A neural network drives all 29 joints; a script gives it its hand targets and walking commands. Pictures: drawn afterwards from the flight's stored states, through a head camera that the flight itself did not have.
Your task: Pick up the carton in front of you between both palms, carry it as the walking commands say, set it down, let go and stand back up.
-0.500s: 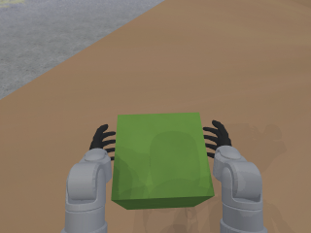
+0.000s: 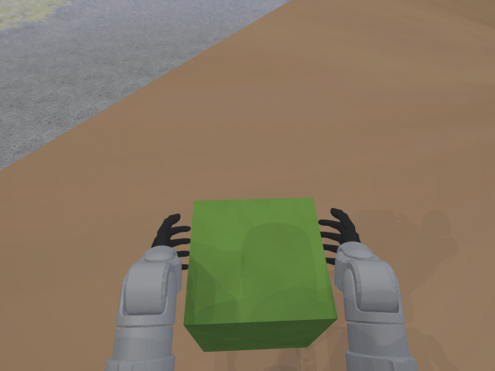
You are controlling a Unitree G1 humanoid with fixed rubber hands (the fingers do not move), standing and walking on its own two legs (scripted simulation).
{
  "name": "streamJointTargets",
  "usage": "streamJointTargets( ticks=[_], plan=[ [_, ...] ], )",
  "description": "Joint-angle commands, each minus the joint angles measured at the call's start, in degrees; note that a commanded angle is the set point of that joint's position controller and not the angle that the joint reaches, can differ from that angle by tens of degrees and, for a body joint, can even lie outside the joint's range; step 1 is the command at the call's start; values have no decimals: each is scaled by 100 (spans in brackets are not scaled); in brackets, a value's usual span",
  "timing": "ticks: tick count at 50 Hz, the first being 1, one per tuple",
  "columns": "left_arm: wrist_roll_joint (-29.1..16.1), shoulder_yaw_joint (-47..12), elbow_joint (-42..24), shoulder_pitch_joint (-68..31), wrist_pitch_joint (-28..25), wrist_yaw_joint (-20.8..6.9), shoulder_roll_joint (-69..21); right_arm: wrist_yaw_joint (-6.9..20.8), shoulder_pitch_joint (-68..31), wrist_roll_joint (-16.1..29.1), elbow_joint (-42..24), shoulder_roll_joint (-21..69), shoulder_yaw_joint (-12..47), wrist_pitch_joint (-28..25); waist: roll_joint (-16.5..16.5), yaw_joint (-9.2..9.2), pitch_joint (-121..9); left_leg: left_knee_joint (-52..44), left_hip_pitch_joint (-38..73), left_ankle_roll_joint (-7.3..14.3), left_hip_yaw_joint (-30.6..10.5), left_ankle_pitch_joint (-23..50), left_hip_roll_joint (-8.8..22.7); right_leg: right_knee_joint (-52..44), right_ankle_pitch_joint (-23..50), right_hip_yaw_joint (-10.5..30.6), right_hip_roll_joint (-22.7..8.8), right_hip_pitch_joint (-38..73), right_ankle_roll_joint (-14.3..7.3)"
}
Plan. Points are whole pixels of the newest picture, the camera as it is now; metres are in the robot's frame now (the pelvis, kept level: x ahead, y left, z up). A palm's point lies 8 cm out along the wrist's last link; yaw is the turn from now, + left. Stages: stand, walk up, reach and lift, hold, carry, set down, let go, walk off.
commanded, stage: carry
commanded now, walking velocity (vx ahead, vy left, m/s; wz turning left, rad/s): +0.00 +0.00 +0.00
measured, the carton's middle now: (254, 279) +0.29 +0.00 -0.05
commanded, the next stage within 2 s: hold in 0.74 s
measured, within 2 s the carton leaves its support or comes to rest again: neither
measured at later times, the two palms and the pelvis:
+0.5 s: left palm (159, 278) +0.26 +0.15 +0.03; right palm (342, 274) +0.26 -0.14 +0.03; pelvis -0.03 +0.01 +0.00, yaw +0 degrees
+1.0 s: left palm (128, 303) +0.21 +0.19 +0.04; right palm (321, 272) +0.26 -0.11 +0.04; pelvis -0.04 +0.00 +0.01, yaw +9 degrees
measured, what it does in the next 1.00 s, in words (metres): stands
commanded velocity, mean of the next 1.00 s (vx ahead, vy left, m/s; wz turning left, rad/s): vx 0.00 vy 0.00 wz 0.00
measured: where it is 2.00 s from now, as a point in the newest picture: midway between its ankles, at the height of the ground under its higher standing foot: outside the picture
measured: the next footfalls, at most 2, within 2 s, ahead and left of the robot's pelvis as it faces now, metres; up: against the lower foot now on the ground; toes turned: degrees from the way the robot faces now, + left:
none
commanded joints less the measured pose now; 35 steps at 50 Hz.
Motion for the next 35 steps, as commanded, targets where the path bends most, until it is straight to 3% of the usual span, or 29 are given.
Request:
streamJointTargets(
  ticks=[1,15,20,27,35],
  plan=[
    [-2170,-3342,-505,-2914,-727,-1783,-5832,1761,-2398,2114,-51,6013,3364,-458,-10,8,-1325,-583,-299,72,-473,1770,609,-277,1576,606,-548,1154,-62],
    [-1305,-2503,1014,-3158,-2415,-2043,-5154,1991,-2627,1183,1458,5324,2490,-2135,-61,6,-1251,-700,-479,155,-549,1236,578,-442,1154,659,-568,1047,-22],
    [-1225,-2472,1336,-3426,-2925,-2110,-5201,2055,-2907,1111,1753,5351,2507,-2653,-73,-1,-1382,-654,-446,182,-558,1301,566,-442,1216,656,-563,1104,-32],
    [-1424,-2889,967,-3191,-2760,-2074,-5409,2027,-2702,1339,1350,5569,2966,-2488,-70,-5,-1631,-459,-322,171,-531,1746,566,-350,1624,617,-584,1168,-52],
    [-1293,-2691,988,-2941,-2526,-2022,-5180,1977,-2464,1208,1397,5341,2720,-2256,-29,-3,-1426,-536,-488,176,-530,1564,570,-387,1419,612,-574,1063,-21]
  ],
)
